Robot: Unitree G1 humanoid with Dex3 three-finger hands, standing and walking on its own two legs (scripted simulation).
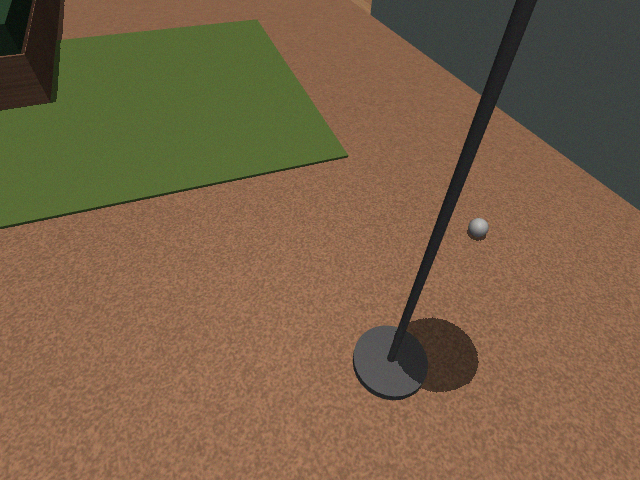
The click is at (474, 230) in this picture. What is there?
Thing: free ball
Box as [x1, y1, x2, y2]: [468, 218, 488, 236]
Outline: 475,218 469,223 468,229 471,234 475,236 481,236 487,231 488,225 485,220 481,218
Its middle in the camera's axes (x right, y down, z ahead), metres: +0.68 -0.06 +1.69
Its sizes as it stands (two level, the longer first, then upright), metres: 0.083 0.083 0.083
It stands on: the floor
